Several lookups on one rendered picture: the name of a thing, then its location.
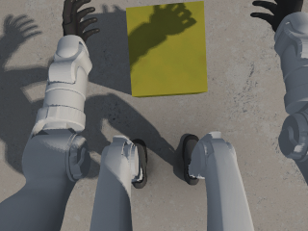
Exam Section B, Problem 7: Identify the carton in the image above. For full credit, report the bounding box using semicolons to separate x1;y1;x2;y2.
125;1;208;98

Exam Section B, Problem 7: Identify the right robot hand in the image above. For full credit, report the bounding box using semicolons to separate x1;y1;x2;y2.
250;0;304;32

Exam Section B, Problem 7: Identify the left robot forearm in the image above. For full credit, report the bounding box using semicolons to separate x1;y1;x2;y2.
21;35;92;178

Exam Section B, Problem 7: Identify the left robot upper arm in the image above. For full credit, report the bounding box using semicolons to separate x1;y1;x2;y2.
0;133;91;231

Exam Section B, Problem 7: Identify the right robot forearm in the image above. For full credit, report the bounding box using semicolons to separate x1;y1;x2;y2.
273;12;308;115

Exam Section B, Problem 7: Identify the right robot upper arm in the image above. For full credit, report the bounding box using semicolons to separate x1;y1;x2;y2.
278;111;308;186

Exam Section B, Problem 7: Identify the robot left shin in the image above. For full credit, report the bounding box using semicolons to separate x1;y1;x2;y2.
100;135;143;182

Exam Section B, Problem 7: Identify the left robot thigh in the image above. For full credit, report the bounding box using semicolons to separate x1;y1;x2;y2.
90;141;140;231

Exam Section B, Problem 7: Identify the left robot hand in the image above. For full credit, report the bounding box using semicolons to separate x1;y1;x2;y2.
62;0;100;43

